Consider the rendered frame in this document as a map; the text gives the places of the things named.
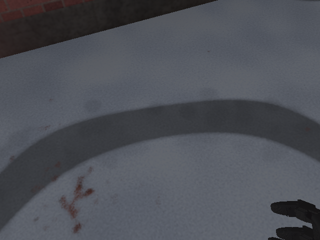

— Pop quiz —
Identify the robot right hand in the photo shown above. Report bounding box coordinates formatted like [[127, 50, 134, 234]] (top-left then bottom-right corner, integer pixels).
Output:
[[268, 199, 320, 240]]

